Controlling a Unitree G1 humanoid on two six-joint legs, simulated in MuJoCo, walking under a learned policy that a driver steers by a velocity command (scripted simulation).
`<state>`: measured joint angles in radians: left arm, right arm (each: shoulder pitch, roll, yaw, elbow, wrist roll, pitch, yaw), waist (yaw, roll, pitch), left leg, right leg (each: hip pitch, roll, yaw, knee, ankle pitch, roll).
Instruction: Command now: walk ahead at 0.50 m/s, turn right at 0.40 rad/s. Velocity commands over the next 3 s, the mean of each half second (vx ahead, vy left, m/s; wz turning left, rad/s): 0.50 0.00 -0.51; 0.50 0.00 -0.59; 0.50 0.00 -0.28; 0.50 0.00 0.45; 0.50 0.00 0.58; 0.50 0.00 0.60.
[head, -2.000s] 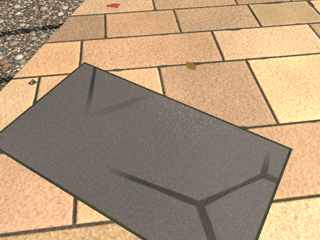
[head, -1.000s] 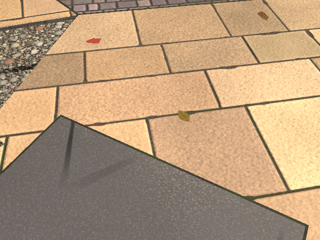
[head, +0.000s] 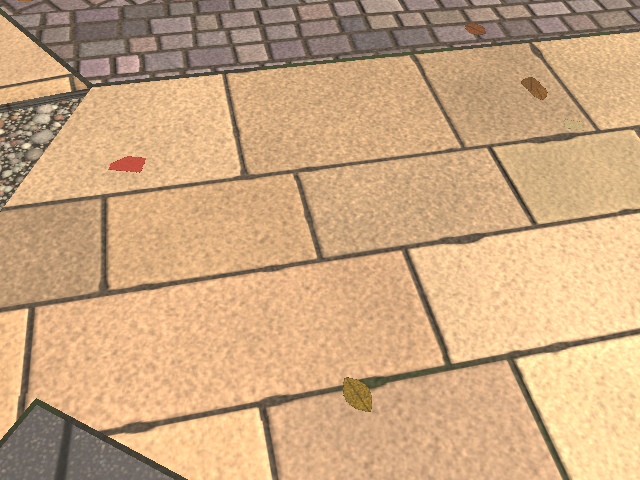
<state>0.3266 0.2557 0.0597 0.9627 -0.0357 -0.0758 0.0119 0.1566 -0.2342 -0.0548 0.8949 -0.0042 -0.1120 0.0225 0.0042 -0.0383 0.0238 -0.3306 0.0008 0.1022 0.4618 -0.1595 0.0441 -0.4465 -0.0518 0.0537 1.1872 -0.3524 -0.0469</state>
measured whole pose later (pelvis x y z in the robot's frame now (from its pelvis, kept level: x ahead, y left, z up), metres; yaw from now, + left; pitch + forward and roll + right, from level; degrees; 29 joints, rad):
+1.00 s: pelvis +0.54 -0.13 -0.01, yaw -34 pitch +2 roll +1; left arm 0.35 0.28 0.07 0.76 -0.03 -0.04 0.02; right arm 0.08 -0.26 -0.06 0.76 0.00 -0.13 0.02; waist 0.04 -0.03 0.01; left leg -0.41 -0.03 0.02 0.52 -0.16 0.02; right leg -0.32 0.07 0.15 1.11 -0.48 -0.04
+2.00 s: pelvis +0.95 -0.44 -0.03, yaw -24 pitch +2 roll -2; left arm 0.29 0.28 0.08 0.84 -0.01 -0.06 0.02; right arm 0.09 -0.29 -0.08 0.73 0.03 -0.03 0.05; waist 0.02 0.02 0.06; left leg -0.53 -0.02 0.05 0.69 -0.18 0.11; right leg -0.10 -0.09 -0.14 0.91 -0.53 0.05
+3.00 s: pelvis +1.48 -0.54 -0.02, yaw +12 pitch +2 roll -1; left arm 0.30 0.32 0.07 0.84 -0.01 -0.06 0.01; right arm 0.09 -0.30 -0.07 0.57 0.03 -0.02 0.04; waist 0.05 0.01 0.07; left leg -0.52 -0.02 0.04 0.65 -0.15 0.10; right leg -0.08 -0.09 -0.14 0.84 -0.49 0.04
